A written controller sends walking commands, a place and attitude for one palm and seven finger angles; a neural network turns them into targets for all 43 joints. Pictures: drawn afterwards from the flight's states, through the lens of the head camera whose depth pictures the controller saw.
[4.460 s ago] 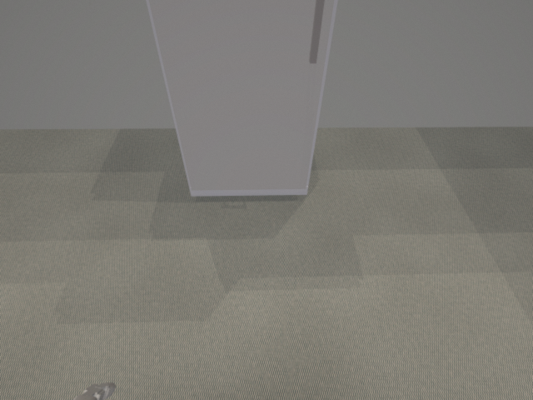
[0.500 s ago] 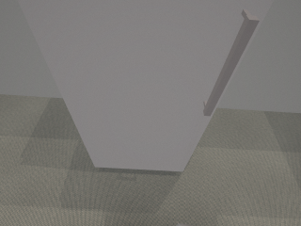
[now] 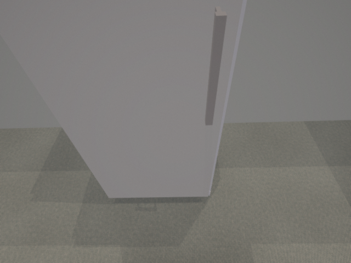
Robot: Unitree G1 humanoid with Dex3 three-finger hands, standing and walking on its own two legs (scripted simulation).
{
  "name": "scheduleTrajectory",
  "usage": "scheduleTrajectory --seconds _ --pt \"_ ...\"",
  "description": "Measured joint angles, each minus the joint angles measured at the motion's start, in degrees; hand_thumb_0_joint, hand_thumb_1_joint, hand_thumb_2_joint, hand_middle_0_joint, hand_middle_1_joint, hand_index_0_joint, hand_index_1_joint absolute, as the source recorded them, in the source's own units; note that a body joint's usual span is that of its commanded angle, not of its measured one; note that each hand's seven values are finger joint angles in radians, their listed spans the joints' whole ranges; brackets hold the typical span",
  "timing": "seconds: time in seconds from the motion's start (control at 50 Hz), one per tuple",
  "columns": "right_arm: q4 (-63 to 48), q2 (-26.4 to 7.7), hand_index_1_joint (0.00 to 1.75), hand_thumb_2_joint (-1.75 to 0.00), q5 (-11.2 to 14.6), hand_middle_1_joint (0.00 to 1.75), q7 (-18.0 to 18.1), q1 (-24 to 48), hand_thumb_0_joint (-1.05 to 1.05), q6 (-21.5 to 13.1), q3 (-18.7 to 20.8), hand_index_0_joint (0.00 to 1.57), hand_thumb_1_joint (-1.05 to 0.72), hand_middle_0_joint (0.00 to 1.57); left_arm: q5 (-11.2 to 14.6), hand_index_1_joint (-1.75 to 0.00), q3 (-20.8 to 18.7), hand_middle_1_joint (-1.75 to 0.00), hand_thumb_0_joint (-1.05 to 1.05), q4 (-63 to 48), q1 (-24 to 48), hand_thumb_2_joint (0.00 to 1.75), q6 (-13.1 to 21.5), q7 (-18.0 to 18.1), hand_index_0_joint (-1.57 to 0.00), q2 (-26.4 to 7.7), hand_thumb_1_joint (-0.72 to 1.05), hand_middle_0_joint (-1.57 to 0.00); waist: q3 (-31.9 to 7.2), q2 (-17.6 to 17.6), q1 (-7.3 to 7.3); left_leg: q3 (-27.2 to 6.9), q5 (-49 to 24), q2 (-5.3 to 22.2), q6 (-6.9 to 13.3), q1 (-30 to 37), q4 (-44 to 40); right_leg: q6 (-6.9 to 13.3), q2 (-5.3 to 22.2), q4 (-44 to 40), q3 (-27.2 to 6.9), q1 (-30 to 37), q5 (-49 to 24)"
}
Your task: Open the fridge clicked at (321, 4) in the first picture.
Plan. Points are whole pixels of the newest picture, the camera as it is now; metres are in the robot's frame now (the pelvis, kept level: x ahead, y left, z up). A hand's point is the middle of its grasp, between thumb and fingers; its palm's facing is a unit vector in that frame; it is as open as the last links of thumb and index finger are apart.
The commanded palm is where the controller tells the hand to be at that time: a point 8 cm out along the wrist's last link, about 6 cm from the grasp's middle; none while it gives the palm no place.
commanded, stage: come to a stop and stand still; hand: right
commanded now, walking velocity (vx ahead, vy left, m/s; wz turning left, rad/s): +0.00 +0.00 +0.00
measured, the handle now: (212, 75) +0.54 -0.08 +0.14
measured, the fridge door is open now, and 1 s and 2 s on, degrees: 0 0 0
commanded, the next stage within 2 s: look again from close up in 0.76 s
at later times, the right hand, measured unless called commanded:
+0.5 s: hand out of the picture -0.06 -0.14 -0.18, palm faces +0.03 +0.99 -0.15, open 7.4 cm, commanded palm none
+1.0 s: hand out of the picture -0.06 -0.15 -0.19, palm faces +0.04 +0.98 -0.18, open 7.4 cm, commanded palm none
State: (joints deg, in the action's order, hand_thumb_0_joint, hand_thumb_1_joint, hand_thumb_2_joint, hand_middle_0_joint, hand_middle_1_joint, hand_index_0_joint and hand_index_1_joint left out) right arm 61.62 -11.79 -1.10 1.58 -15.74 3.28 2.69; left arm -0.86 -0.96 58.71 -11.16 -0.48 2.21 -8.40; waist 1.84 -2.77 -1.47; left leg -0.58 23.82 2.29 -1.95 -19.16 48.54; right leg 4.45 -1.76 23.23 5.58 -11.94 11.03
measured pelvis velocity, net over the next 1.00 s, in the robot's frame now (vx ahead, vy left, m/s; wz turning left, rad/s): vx -0.04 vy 0.01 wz -0.02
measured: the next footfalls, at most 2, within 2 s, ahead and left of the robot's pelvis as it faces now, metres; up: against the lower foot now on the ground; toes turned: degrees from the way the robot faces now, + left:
left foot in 0.14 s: -0.02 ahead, +0.13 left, +0.00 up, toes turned +2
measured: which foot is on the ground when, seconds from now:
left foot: up 0.00-0.12, down 0.14-1.00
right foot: down 0.00-1.00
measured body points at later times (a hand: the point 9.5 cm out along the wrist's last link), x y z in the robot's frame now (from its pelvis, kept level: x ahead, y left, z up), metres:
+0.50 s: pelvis -0.05 +0.01 +0.00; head -0.05 +0.01 +0.45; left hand -0.11 +0.22 -0.16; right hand -0.06 -0.19 -0.17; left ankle -0.06 +0.13 -0.74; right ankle +0.02 -0.07 -0.74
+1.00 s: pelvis -0.04 +0.01 -0.01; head -0.05 +0.01 +0.44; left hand -0.03 +0.23 -0.17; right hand -0.06 -0.20 -0.17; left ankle -0.06 +0.13 -0.74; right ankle +0.02 -0.07 -0.74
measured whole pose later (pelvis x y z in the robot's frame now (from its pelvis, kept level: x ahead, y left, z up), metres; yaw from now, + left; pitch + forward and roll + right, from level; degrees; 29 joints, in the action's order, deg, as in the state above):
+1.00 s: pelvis -0.04 +0.01 -0.01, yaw -1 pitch -1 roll +1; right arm 62.3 -6.5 -1.0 2.7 -21.0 -1.2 -0.6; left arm -1.3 -0.2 60.5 -18.7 0.4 0.9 -8.9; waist -0.8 2.1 1.3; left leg 3.1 19.1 0.3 0.3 -11.5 31.3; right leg 3.9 -1.0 32.5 3.6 -19.7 12.3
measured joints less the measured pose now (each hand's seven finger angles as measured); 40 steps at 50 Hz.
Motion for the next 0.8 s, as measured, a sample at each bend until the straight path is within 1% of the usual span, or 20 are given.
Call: scheduleTrajectory --seconds 0.06,0.08,0.12,0.14,0.18,0.24,0.4,0.58,0.78,0.8 --pt "1.0 0.9 0.30 -0.90 0.1 0.30 0.1 -0.2 0.01 0.1 -0.7 0.20 -0.91 0.20 0.0 -0.30 -0.2 -0.30 0.00 0.9 -0.7 0.89 0.4 0.0 -0.20 -0.2 0.93 -0.20 -0.4 0.6 0.84 0.6 0.9 0.4 0.1 4.8 -8.1 0.4 -0.7 -0.7 0.7 -0.3 -0.9" --pt "1.2 1.2 0.30 -0.90 0.2 0.30 0.2 -0.1 0.01 -0.1 -0.9 0.20 -0.91 0.20 0.0 -0.30 -0.3 -0.30 0.00 1.3 -1.0 0.89 0.4 0.0 -0.20 -0.3 0.93 -0.20 -0.5 0.9 1.06 0.8 0.1 0.4 0.3 6.4 -11.4 0.4 -0.9 -0.6 0.8 -0.6 -1.1" --pt "1.4 1.7 0.30 -0.90 0.2 0.30 0.3 -0.1 0.01 -0.7 -1.3 0.20 -0.91 0.20 0.2 -0.30 -0.3 -0.30 0.00 2.2 -1.7 0.89 0.4 -0.2 -0.20 -0.3 0.93 -0.20 -0.8 0.9 1.24 0.9 -4.6 0.6 0.7 10.0 -19.4 0.3 -1.5 -0.1 1.4 -1.4 -1.3" --pt "1.8 2.1 0.30 -0.90 0.2 0.30 0.4 0.0 0.01 -1.1 -1.4 0.20 -0.91 0.20 0.4 -0.30 -0.3 -0.30 0.00 2.9 -1.9 0.89 0.4 -0.3 -0.20 -0.4 0.93 -0.20 -0.8 1.2 1.24 0.7 -6.4 0.6 1.0 10.9 -21.9 0.2 -1.5 0.5 1.6 -1.8 -1.2" --pt "2.4 3.3 0.30 -0.90 0.3 0.30 0.6 0.2 0.01 -1.7 -2.0 0.20 -0.91 0.20 0.6 -0.30 -0.5 -0.30 0.00 4.1 -2.6 0.89 0.2 -0.4 -0.20 -1.1 0.93 -0.20 -0.5 3.1 1.86 1.4 -7.5 -0.2 0.9 11.9 -23.4 -0.2 -0.7 0.2 0.9 -1.4 -1.7" --pt "2.7 4.2 0.30 -0.90 0.6 0.30 0.5 -0.3 0.00 -2.5 -2.6 0.20 -0.91 0.20 0.5 -0.30 -0.1 -0.30 0.00 5.6 -4.3 0.89 0.0 -0.8 -0.20 -1.1 0.93 -0.20 -1.0 4.0 2.48 1.8 -8.0 -0.6 0.9 12.4 -24.3 -0.6 -0.4 -1.2 0.5 -0.8 -3.0" --pt "3.2 4.7 0.30 -0.90 0.6 0.30 0.7 -1.4 0.01 -2.4 -2.9 0.20 -0.91 0.20 0.2 -0.30 0.6 -0.30 0.00 8.4 -8.2 0.89 -0.3 -1.0 -0.20 0.9 0.92 -0.20 -1.2 2.7 3.27 2.2 -9.0 -1.5 1.7 11.9 -24.3 -1.2 0.4 -1.7 0.1 -1.1 -4.3" --pt "3.4 5.7 0.30 -0.90 0.6 0.30 0.7 -3.8 0.00 -2.5 -2.7 0.20 -0.91 0.20 0.0 -0.30 0.2 -0.30 0.00 8.9 -9.8 0.89 -0.5 -0.7 -0.20 1.6 0.91 -0.20 -0.8 2.5 2.83 2.9 -9.6 -2.0 2.2 9.8 -23.7 -1.6 0.8 -1.1 -0.8 -3.4 -5.1" --pt "4.5 6.2 0.30 -0.90 0.5 0.30 0.9 -6.2 0.00 -2.8 -2.8 0.20 -0.91 0.20 0.2 -0.30 0.2 -0.30 0.00 7.8 -7.8 0.89 0.1 -0.5 -0.20 2.2 0.91 -0.20 -1.3 2.8 2.17 3.0 -9.4 -2.4 2.5 9.4 -23.5 -1.8 1.2 -0.4 -0.9 -4.1 -4.8" --pt "4.4 6.3 0.30 -0.90 0.2 0.30 1.1 -6.2 0.00 -3.2 -3.1 0.20 -0.91 0.20 0.1 -0.30 0.4 -0.30 0.00 7.2 -7.4 0.89 0.1 -0.8 -0.20 2.0 0.91 -0.20 -1.1 3.2 2.07 3.2 -9.5 -2.7 2.5 9.3 -23.6 -2.1 1.6 0.9 -1.2 -4.9 -4.1"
